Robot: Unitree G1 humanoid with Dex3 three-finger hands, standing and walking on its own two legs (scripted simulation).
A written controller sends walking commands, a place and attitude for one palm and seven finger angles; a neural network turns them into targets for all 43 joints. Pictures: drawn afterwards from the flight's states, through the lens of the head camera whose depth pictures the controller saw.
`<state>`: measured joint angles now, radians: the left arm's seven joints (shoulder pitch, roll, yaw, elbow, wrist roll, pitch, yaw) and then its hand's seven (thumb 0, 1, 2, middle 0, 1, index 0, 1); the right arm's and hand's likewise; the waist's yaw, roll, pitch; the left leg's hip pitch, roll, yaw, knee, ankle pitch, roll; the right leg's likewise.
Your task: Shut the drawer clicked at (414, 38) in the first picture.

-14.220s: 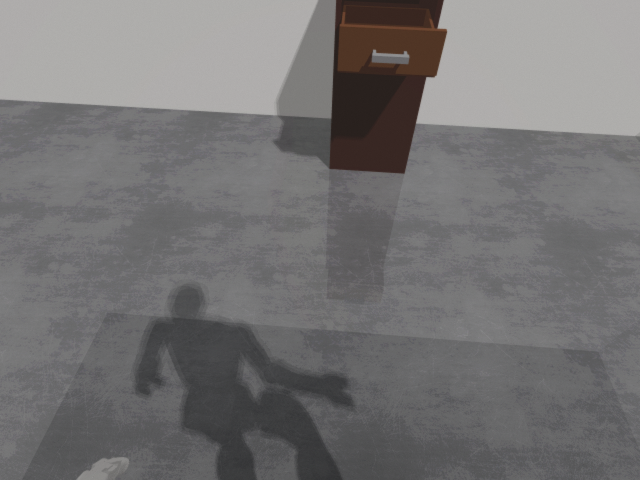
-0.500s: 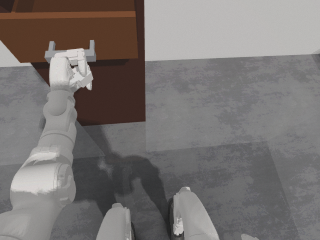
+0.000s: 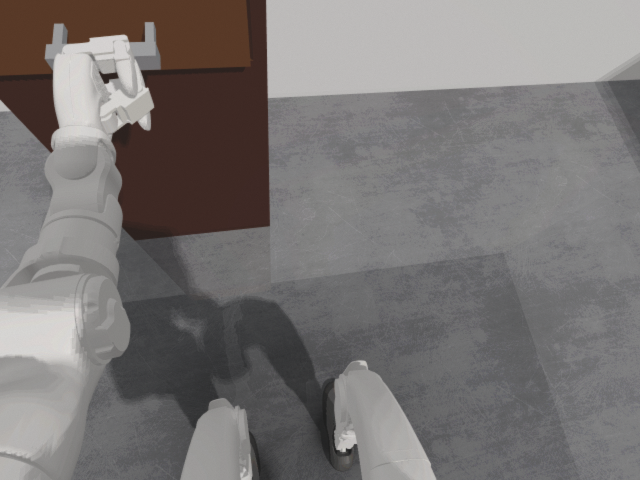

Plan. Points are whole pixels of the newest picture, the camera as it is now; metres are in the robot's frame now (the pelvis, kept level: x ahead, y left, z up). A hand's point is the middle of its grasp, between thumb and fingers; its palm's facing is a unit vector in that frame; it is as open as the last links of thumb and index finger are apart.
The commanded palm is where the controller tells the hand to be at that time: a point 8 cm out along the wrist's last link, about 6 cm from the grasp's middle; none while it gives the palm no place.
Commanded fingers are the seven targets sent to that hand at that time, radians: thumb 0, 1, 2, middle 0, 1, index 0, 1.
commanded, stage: push the drawer shut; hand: left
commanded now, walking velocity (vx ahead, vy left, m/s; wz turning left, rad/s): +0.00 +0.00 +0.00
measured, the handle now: (105, 44) +0.63 +0.17 +0.05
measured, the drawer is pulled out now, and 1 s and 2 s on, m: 0.02 0.00 0.00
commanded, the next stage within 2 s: pull the fist back off the drawer in 0.28 s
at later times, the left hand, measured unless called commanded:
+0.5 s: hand (136, 82) +0.58 +0.14 +0.05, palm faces +0.00 -1.00 -0.06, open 2.9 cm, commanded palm +0.58 +0.15 +0.05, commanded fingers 0.00 0.90 0.90 -1.40 -1.60 -1.40 -1.60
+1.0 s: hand (136, 94) +0.56 +0.13 +0.05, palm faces +0.00 -1.00 -0.04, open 3.3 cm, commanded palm +0.52 +0.17 +0.05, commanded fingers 0.00 0.90 0.90 -1.40 -1.60 -1.40 -1.60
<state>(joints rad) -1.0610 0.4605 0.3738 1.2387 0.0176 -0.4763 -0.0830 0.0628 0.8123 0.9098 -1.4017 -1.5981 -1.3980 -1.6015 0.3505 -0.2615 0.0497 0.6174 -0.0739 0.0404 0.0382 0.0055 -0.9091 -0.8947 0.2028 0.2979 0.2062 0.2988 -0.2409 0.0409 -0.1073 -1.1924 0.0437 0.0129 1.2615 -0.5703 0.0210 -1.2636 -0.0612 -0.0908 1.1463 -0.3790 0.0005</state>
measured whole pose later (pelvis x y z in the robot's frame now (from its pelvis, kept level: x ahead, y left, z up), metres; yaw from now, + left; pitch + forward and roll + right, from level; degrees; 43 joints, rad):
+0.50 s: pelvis -0.02 +0.00 -0.02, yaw +0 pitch +32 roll -5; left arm -1.27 0.58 0.33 1.34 0.07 -0.40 -0.07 -0.02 0.65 0.99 -1.40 -1.60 -1.40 -1.60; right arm 0.36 -0.26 0.08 0.63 -0.09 0.02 0.03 0.00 -0.91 -0.89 0.20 0.30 0.21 0.30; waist -0.30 0.04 -0.10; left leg -1.34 0.04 -0.03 1.34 -0.55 0.02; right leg -1.38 -0.07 -0.13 1.18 -0.35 -0.01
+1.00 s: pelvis +0.00 +0.01 +0.01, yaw -2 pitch +29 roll -3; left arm -0.98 0.45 0.38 1.11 -0.01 -0.43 -0.08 0.03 0.89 0.91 -1.40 -1.60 -1.40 -1.60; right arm 0.40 -0.25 0.05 0.59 -0.06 0.06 0.07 0.01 -0.91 -0.89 0.20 0.30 0.21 0.30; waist -0.23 0.04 -0.10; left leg -1.17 0.06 0.03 1.24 -0.57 0.03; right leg -1.24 -0.04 -0.07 1.11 -0.36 0.01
